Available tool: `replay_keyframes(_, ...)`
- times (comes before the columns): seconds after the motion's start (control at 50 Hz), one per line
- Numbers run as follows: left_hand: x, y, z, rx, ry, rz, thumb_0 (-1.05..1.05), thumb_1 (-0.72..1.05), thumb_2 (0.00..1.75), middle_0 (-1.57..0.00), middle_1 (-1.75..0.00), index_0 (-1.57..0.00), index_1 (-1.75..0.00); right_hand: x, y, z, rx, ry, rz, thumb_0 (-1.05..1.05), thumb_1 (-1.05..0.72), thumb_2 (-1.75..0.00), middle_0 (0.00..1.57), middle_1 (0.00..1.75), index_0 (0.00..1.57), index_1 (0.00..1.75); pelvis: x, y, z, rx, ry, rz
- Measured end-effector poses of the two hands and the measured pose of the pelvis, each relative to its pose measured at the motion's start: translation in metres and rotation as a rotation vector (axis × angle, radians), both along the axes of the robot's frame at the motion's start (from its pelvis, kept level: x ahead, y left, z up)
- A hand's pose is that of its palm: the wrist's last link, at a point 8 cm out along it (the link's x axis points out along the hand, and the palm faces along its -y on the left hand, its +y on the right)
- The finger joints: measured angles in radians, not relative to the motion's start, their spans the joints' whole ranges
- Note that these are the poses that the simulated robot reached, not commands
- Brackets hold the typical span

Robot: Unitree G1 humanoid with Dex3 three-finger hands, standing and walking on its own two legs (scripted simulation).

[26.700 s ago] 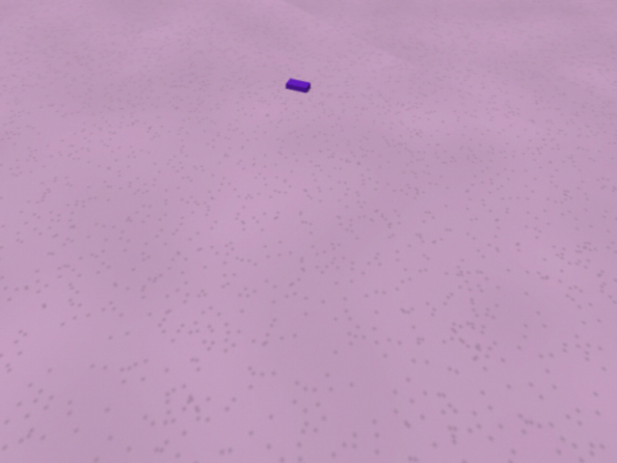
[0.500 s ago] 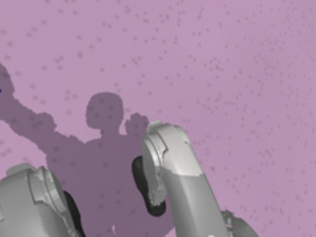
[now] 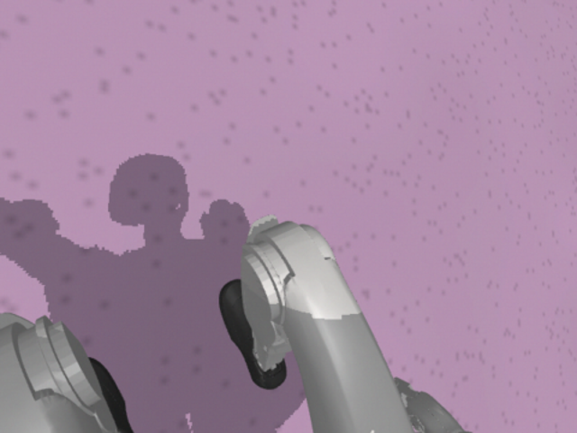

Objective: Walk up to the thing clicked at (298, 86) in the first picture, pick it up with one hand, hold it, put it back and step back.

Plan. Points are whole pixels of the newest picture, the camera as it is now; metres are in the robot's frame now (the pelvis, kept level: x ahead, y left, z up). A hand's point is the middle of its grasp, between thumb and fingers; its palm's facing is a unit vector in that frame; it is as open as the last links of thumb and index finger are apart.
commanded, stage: rest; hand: left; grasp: from above
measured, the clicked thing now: out of the picture +0.51 +0.32 -0.27
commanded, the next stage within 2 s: open in 0.72 s
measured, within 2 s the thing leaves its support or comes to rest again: rests again in 0.56 s
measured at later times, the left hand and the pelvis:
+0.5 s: hand out of the picture +0.50 +0.32 -0.23, palm faces -0.43 -0.13 -0.89, open 9.5 cm; pelvis +0.00 +0.00 +0.00, yaw -1 degrees
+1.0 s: hand out of the picture +0.50 +0.32 -0.24, palm faces -0.43 -0.13 -0.89, open 9.7 cm; pelvis +0.00 +0.00 +0.00, yaw -2 degrees
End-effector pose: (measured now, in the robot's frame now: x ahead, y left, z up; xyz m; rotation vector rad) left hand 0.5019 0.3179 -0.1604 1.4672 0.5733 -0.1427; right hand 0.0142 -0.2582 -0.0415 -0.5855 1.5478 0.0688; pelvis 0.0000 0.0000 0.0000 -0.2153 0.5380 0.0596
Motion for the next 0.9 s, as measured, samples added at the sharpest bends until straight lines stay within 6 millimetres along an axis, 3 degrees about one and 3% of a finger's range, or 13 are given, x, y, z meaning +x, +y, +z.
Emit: replay_keyframes(0.9, 0.004, -0.002, -0.024, -0.007, 0.005, 0.019, -0.01, 0.13, 0.25, -0.76, -0.40, -0.79, -0.38, -0.008, 0.016, 0.006, 0.035, 0.012, 0.045, 0.00, -0.91, -0.91, 0.20, 0.30, 0.20, 0.30, -0.003, 0.005, -0.002, -0.033, -0.025, -0.020)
